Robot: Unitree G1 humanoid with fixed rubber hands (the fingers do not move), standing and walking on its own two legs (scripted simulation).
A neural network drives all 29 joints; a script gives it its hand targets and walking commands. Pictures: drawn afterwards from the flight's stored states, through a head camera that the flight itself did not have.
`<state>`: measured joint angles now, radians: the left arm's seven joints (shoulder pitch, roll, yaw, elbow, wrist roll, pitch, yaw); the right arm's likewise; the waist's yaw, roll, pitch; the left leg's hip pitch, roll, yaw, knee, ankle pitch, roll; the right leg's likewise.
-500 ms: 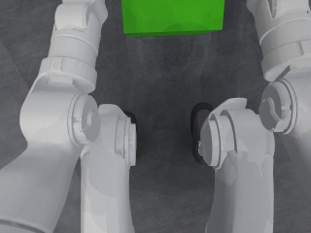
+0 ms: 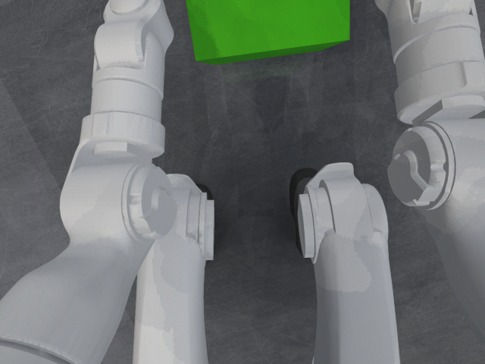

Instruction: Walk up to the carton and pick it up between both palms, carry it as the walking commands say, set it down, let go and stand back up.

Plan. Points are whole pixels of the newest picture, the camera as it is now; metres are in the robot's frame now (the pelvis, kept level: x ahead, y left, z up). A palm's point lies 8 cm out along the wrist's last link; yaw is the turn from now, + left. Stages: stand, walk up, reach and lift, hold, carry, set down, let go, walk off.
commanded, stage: reach and lift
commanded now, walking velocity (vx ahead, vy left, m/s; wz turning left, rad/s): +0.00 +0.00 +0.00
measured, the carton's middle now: out of the picture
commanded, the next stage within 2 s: none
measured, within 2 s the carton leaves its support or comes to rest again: neither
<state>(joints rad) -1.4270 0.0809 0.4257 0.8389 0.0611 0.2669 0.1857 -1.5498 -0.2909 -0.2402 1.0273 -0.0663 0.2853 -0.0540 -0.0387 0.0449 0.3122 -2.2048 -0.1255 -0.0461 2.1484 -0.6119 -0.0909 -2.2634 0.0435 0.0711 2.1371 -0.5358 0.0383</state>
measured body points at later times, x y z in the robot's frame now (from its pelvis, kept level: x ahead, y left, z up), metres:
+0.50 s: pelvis +0.01 +0.00 +0.04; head +0.35 -0.05 +0.33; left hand +0.56 +0.08 -0.08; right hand +0.56 -0.19 -0.09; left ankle +0.11 +0.13 -0.35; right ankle +0.12 -0.13 -0.35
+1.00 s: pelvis +0.01 +0.00 +0.08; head +0.31 -0.05 +0.41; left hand +0.54 +0.09 -0.01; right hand +0.54 -0.19 -0.01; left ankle +0.11 +0.13 -0.35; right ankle +0.12 -0.13 -0.35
